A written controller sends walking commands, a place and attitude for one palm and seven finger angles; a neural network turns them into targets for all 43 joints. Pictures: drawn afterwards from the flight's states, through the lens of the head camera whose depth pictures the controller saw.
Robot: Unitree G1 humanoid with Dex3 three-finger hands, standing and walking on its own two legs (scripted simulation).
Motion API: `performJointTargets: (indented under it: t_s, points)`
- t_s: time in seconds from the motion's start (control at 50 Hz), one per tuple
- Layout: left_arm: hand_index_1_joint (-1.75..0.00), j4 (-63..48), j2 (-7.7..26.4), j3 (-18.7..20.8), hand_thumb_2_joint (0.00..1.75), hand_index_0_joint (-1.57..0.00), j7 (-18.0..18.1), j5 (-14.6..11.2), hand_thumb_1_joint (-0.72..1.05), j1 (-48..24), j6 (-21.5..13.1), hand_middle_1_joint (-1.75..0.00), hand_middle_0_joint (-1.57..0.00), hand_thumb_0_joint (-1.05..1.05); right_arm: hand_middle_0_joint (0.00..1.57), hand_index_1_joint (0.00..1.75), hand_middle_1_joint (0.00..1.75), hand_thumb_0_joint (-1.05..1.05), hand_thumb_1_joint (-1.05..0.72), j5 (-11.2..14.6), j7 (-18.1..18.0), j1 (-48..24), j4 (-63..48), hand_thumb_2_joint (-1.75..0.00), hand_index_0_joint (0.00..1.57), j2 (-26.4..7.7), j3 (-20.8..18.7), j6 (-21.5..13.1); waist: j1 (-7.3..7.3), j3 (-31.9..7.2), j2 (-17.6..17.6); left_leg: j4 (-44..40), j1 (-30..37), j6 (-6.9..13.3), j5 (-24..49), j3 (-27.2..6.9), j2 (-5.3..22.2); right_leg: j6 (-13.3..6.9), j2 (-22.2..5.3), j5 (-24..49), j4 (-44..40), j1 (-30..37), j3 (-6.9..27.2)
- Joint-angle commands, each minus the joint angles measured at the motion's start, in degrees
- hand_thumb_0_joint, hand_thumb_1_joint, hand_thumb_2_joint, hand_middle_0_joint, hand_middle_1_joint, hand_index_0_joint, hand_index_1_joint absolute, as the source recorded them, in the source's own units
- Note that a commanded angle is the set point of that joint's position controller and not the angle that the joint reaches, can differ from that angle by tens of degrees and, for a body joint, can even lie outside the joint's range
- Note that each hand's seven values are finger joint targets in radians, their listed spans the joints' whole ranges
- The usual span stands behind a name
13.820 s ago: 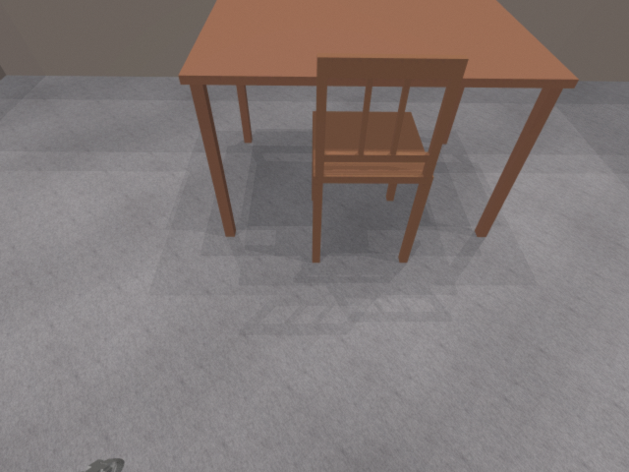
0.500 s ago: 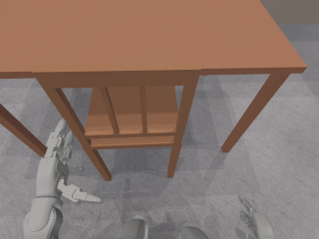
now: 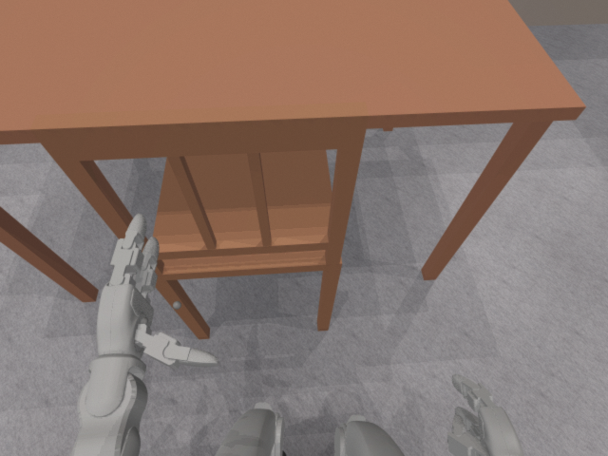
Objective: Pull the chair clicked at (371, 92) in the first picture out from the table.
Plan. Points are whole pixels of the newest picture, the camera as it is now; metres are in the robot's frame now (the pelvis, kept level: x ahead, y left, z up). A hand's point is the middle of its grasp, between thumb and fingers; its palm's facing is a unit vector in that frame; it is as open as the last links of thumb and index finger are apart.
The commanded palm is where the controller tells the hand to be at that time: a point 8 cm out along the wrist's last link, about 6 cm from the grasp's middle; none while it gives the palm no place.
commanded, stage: aim the fingers beside a spindle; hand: left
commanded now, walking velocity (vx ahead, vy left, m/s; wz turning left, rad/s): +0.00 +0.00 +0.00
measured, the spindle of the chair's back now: (196, 206) +0.47 +0.20 -0.01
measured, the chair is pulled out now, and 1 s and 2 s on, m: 0.00 0.00 0.00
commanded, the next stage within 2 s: push the fingers through the gap in 1.14 s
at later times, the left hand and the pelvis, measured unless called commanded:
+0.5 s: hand (211, 288) +0.33 +0.14 +0.01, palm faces +0.09 -1.00 -0.01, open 16.9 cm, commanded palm +0.30 +0.19 +0.01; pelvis +0.00 +0.00 -0.01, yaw +0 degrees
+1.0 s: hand (212, 293) +0.32 +0.14 +0.01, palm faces +0.10 -1.00 -0.01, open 16.9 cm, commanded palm +0.29 +0.19 +0.01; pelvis +0.00 +0.01 -0.01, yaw +0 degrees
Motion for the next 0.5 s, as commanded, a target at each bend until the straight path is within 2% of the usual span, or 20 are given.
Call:
performJointTargets:
  t_s: [0.0,0.04,0.06,0.08,0.1,0.12,0.14,0.16,0.18,0.22,0.24,0.26,0.28,0.3,0.32,0.36,0.38,0.42,0.46,0.48]
  points:
    - [-0.08,-11.5,5.1,0.4,0.3,-0.06,0.3,0.1,-0.5,-9.1,-4.5,-0.08,-0.06,0.0,0.2,0.3,0.3,0.0,-0.9,-0.2,-0.7,-1.1,-7.6,-0.9,0.2,-7.7,-2.9,-2.4,-1.46,-17.4,-0.7,-7.0,10.0,-1.0,14.6,-4.3,1.6,4.1,-2.8,17.3,-9.8,11.3,8.4]
    - [-0.08,-10.2,5.0,0.3,0.3,-0.06,0.7,0.6,-0.5,-9.0,-4.4,-0.08,-0.06,0.0,0.2,0.3,0.3,0.0,-0.9,-0.2,-0.6,-0.8,-7.5,-0.9,0.2,-7.8,-3.0,-2.3,-1.11,-16.8,-0.5,-7.0,10.0,-1.2,14.6,-4.4,1.6,3.9,-2.8,17.0,-9.6,10.6,8.1]
    - [-0.08,-10.5,4.7,-0.7,0.3,-0.06,0.9,0.8,-0.5,-10.3,-4.4,-0.08,-0.06,0.0,0.2,0.3,0.3,0.0,-0.9,-0.3,-0.5,-0.8,-7.5,-0.9,0.2,-7.9,-2.9,-2.2,-1.65,-17.0,-0.9,-6.8,9.8,-1.0,14.5,-4.7,1.6,4.0,-2.7,16.7,-9.3,10.0,7.9]
    - [-0.08,-9.1,4.3,-0.5,0.3,-0.06,1.3,0.9,-0.5,-9.6,-4.3,-0.08,-0.06,0.0,0.2,0.3,0.3,0.0,-0.9,-0.3,-0.5,-0.7,-7.4,-0.9,0.2,-7.8,-3.0,-2.0,-1.26,-16.7,-1.5,-6.8,9.7,-1.1,14.4,-4.7,1.6,3.9,-2.7,16.7,-9.4,9.8,7.9]
    - [-0.08,-9.2,4.6,-0.4,0.3,-0.06,1.7,1.1,-0.5,-11.3,-4.4,-0.08,-0.06,0.0,0.2,0.3,0.3,0.0,-0.9,-0.3,-0.5,-0.7,-7.3,-0.9,0.2,-7.9,-3.0,-1.9,-1.67,-17.2,-2.0,-6.5,9.5,-1.0,14.3,-4.6,1.6,4.0,-2.8,16.9,-9.2,9.8,8.0]
    - [-0.08,-8.7,4.9,0.4,0.3,-0.06,2.2,1.2,-0.5,-10.6,-4.3,-0.08,-0.06,0.0,0.2,0.3,0.3,0.0,-0.9,-0.4,-0.4,-0.6,-7.4,-0.9,0.2,-7.8,-3.0,-1.7,-0.93,-17.4,-2.0,-6.5,9.1,-1.1,14.3,-4.5,1.4,4.0,-2.8,16.9,-9.1,10.3,8.1]
    - [-0.08,-9.5,4.4,-0.2,0.3,-0.06,2.5,1.4,-0.5,-11.7,-4.5,-0.08,-0.06,0.0,0.2,0.3,0.3,0.0,-0.9,-0.4,-0.3,-0.7,-7.5,-0.9,0.2,-7.7,-3.0,-1.6,-1.11,-18.3,-1.2,-6.3,9.6,-1.1,14.6,-4.3,1.4,4.0,-2.9,17.4,-8.8,10.3,8.1]
    - [-0.08,-9.3,5.4,0.8,0.3,-0.06,3.1,1.5,-0.5,-11.1,-4.6,-0.08,-0.06,0.0,0.2,0.3,0.3,0.0,-0.9,-0.5,-0.3,-0.5,-7.6,-0.9,0.2,-7.8,-3.0,-1.4,-0.75,-18.8,-2.4,-6.2,8.8,-1.0,15.1,-4.3,1.4,4.0,-2.8,18.0,-8.7,11.4,8.4]
    - [-0.08,-9.2,4.6,-0.1,0.3,-0.06,3.3,1.9,-0.5,-12.0,-4.7,-0.08,-0.06,0.0,0.2,0.3,0.3,0.0,-0.9,-0.5,-0.2,-0.8,-7.5,-0.9,0.2,-7.6,-3.0,-1.2,-1.1,-19.1,-2.1,-5.8,8.8,-1.0,15.4,-4.1,1.4,4.2,-3.0,18.9,-8.5,11.2,8.7]
    - [-0.08,-8.4,5.4,0.9,0.3,-0.06,4.1,2.3,-0.5,-12.9,-5.1,-0.08,-0.06,0.0,0.2,0.3,0.3,0.0,-0.9,-0.6,-0.1,-0.7,-7.3,-0.9,0.2,-7.5,-3.0,-0.9,-0.76,-18.5,-0.9,-5.8,8.5,-1.2,14.7,-4.1,1.3,3.9,-2.9,17.9,-8.2,10.5,8.4]
    - [-0.08,-7.8,4.5,0.1,0.3,-0.06,4.3,2.3,-0.5,-13.1,-5.2,-0.08,-0.06,0.0,0.2,0.3,0.3,0.0,-0.9,-0.6,0.0,-0.8,-7.4,-0.9,0.2,-7.4,-2.9,-0.7,-1.07,-18.0,-1.8,-5.6,7.8,-1.1,13.9,-4.0,1.3,4.0,-2.9,17.1,-8.6,10.3,8.7]
    - [-0.08,-7.2,5.4,0.8,0.3,-0.06,4.5,2.5,-0.5,-13.9,-5.3,-0.08,-0.06,0.0,0.2,0.3,0.3,0.0,-0.9,-0.7,0.0,-0.7,-7.3,-0.9,0.2,-7.6,-2.9,-0.6,-1.24,-18.2,-2.3,-5.3,7.2,-1.0,13.8,-4.2,1.4,4.0,-2.8,16.8,-8.4,10.2,8.8]
    - [-0.08,-6.7,4.1,-0.4,0.3,-0.06,4.5,2.6,-0.5,-14.8,-5.5,-0.08,-0.06,0.0,0.2,0.3,0.3,0.0,-0.9,-0.7,0.1,-1.0,-7.1,-0.9,0.2,-7.4,-2.8,-0.5,-1.39,-18.1,-1.5,-5.1,7.5,-1.1,13.6,-4.1,1.4,4.0,-2.9,16.7,-8.3,9.6,8.9]
    - [-0.08,-5.8,3.8,-0.8,0.3,-0.06,4.5,2.6,-0.5,-15.9,-5.5,-0.08,-0.06,0.0,0.2,0.3,0.3,0.0,-0.9,-0.7,0.1,-0.8,-7.0,-0.9,0.2,-7.4,-2.8,-0.4,-1.78,-17.7,-2.0,-4.9,6.9,-1.1,13.1,-4.1,1.3,4.1,-3.0,16.3,-8.4,9.3,9.1]
    - [-0.08,-5.3,4.1,-0.6,0.3,-0.06,4.5,2.7,-0.5,-16.7,-5.6,-0.08,-0.06,0.0,0.2,0.3,0.3,0.0,-0.9,-0.7,0.1,-0.6,-6.9,-0.9,0.2,-7.6,-2.8,-0.3,-1.54,-17.7,-1.4,-5.0,6.9,-1.2,12.9,-4.2,1.3,3.9,-2.9,15.6,-8.2,8.9,8.8]
    - [-0.08,-5.6,3.1,-2.0,0.3,-0.06,4.6,2.9,-0.5,-18.3,-5.8,-0.08,-0.06,0.0,0.2,0.3,0.3,0.0,-0.9,-0.8,0.2,-0.5,-6.8,-0.9,0.2,-7.7,-2.9,-0.3,-1.88,-19.2,-0.7,-4.7,8.1,-1.1,13.6,-4.6,1.4,3.9,-2.8,16.1,-7.6,8.0,8.5]
    - [-0.08,-4.9,2.4,-2.6,0.3,-0.06,4.7,3.0,-0.5,-18.0,-5.7,-0.08,-0.06,0.0,0.2,0.3,0.3,0.0,-0.9,-0.7,0.2,-0.4,-6.7,-0.9,0.2,-7.7,-3.0,-0.2,-2.04,-19.8,-1.5,-4.6,8.7,-1.1,14.2,-4.6,1.5,3.9,-2.8,16.9,-7.4,7.8,8.2]
    - [-0.08,-4.3,1.7,-3.3,0.3,-0.06,4.9,3.1,-0.5,-18.9,-5.6,-0.08,-0.06,0.0,0.2,0.3,0.3,0.0,-0.9,-0.8,0.4,-0.1,-6.6,-0.9,0.2,-7.7,-3.0,0.0,-1.92,-20.0,-0.8,-4.6,8.8,-1.2,14.8,-4.7,1.4,3.8,-2.8,17.5,-7.0,7.6,7.8]
    - [-0.08,-2.6,2.4,-2.6,0.3,-0.06,5.6,3.6,-0.5,-19.7,-5.4,-0.08,-0.06,0.0,0.2,0.3,0.3,0.0,-0.9,-0.8,0.4,0.1,-6.3,-0.9,0.2,-7.9,-3.0,0.4,-2.23,-19.8,-2.3,-4.0,8.0,-1.1,14.5,-4.8,1.5,3.9,-2.6,17.2,-6.8,7.0,8.0]
    - [-0.08,-2.4,1.6,-3.2,0.3,-0.06,5.9,3.8,-0.5,-21.0,-5.5,-0.08,-0.06,0.0,0.2,0.3,0.3,0.0,-0.9,-0.9,0.4,0.1,-6.1,-0.9,0.2,-7.7,-3.0,0.5,-2.36,-20.1,-2.2,-3.8,7.9,-1.1,14.7,-4.6,1.4,3.9,-2.8,17.6,-6.5,6.8,7.9]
